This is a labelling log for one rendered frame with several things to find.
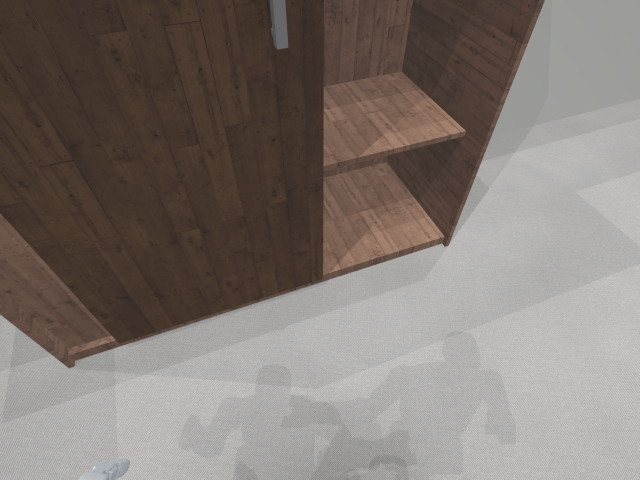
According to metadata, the wardrobe door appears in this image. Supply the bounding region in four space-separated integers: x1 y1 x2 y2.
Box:
0 0 324 344
0 213 111 348

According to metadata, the robot left hand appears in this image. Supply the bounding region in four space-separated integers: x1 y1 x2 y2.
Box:
78 459 130 480

